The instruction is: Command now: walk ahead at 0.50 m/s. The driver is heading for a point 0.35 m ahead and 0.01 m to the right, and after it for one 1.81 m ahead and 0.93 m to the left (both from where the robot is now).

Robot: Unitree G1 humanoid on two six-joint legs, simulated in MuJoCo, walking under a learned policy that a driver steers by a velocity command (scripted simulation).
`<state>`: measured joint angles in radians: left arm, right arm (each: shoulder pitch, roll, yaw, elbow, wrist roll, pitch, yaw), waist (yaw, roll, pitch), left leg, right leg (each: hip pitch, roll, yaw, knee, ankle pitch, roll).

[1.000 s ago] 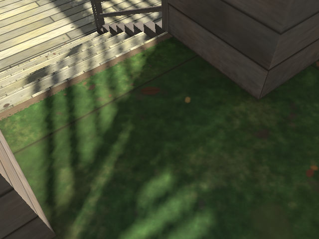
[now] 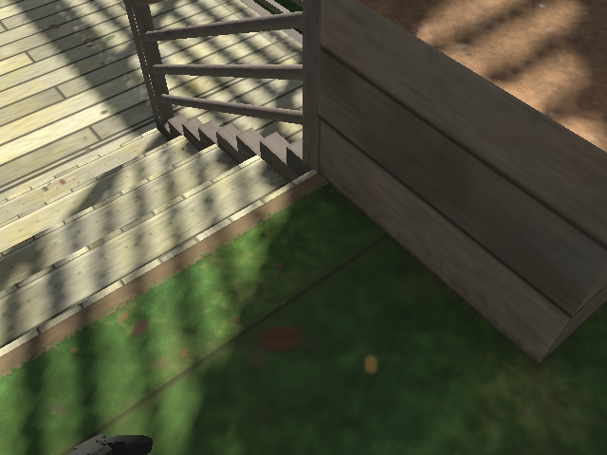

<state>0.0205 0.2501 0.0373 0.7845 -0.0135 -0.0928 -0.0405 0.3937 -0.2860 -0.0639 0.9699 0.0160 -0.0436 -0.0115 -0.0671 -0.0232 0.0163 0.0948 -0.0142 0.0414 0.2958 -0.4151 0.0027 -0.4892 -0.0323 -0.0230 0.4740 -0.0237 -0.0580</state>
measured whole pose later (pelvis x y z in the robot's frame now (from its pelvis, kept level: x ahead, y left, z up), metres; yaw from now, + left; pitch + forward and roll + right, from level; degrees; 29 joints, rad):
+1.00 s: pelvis +0.55 +0.07 +0.01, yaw +24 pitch +2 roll +0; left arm 0.04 0.28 0.04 0.76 0.01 -0.10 -0.02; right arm 0.33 -0.29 -0.08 0.78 0.02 -0.04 0.00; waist -0.07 -0.02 0.01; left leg -0.10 -0.12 -0.19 0.46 -0.37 0.07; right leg -0.50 -0.01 0.07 0.48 -0.01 0.02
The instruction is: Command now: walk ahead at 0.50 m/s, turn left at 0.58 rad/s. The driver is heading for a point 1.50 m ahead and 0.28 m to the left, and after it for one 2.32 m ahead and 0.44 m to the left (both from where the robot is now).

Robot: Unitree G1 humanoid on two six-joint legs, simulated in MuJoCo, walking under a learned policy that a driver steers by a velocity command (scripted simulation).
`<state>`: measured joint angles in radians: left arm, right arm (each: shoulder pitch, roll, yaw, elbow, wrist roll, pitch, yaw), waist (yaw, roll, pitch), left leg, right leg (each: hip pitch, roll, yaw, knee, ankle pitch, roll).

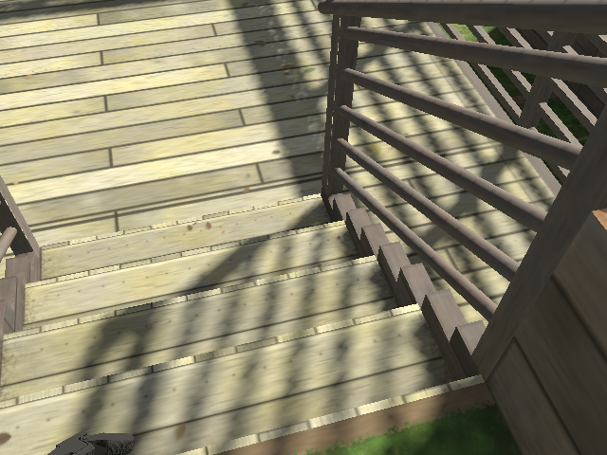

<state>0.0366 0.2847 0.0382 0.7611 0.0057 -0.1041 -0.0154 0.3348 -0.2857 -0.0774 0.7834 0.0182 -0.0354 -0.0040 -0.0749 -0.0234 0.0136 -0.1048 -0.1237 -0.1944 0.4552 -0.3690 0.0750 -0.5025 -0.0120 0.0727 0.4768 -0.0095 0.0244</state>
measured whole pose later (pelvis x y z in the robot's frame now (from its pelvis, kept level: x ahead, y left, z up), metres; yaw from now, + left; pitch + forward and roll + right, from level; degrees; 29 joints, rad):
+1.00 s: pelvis +0.48 +0.14 -0.04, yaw +28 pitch +2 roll +0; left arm 0.16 0.29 0.07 0.72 0.03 -0.06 -0.07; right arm 0.46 -0.25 -0.05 0.79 0.01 -0.05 -0.05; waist -0.04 -0.04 -0.05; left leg -0.22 -0.11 -0.09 0.83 -0.62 0.08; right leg -0.61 -0.03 0.10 0.61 0.46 -0.05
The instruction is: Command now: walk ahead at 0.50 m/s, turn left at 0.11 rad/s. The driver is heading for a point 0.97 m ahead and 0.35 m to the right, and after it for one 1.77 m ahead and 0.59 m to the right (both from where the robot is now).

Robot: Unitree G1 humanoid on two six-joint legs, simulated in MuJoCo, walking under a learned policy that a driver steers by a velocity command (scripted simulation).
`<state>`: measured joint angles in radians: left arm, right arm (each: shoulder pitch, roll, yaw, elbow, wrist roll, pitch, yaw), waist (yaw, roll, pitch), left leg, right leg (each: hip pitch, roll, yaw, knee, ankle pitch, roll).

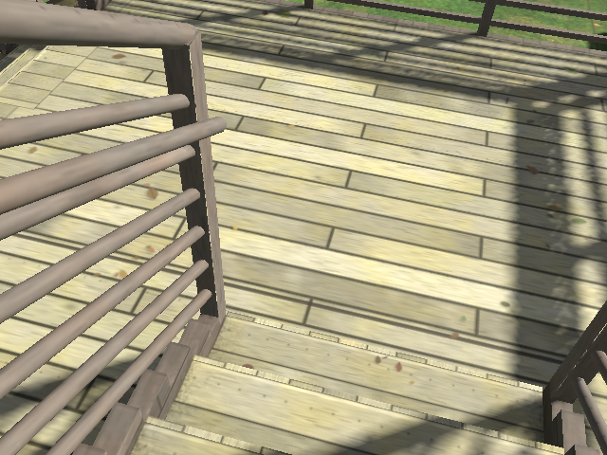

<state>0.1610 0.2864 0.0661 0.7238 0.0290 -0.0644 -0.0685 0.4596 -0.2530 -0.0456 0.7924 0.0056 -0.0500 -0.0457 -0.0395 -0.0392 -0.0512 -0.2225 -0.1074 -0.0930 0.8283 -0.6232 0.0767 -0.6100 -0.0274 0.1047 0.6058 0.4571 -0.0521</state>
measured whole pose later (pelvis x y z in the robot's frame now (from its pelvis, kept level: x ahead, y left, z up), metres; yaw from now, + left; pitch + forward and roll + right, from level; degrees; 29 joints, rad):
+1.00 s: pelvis +0.56 -0.01 -0.30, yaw -12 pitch +0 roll +1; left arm 0.33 0.27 0.09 0.80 -0.03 0.01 0.02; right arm 0.42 -0.17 -0.05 1.03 -0.01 -0.07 -0.04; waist 0.00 -0.10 -0.01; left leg -0.22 -0.01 0.12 0.65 -0.43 0.04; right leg -0.77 -0.03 0.22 1.17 0.06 -0.02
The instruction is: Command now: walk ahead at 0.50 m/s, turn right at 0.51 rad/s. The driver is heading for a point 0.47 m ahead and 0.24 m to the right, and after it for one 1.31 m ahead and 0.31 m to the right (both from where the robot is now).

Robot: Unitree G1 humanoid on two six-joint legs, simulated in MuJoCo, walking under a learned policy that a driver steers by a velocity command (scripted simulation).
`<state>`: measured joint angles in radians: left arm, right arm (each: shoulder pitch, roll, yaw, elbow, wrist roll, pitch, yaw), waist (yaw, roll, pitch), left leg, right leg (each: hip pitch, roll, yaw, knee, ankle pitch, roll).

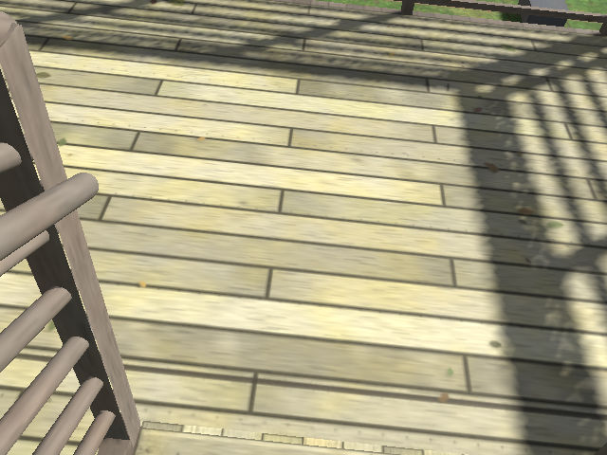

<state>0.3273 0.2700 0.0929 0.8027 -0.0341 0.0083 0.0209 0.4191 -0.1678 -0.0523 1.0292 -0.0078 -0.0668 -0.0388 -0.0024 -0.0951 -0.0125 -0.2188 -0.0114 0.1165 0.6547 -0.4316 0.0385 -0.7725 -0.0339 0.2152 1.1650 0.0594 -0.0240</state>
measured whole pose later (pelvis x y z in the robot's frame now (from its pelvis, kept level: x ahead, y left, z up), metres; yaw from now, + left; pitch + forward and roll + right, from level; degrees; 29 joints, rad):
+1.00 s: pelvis +0.52 -0.12 -0.32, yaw -35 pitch +1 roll +0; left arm 0.37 0.21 0.03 0.75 -0.07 0.02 0.05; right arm 0.39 -0.20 -0.05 0.84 -0.01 -0.03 0.01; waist 0.02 -0.03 -0.01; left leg -0.26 -0.05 0.02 0.62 -0.38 0.05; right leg -0.88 0.06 0.10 2.09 -0.52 0.00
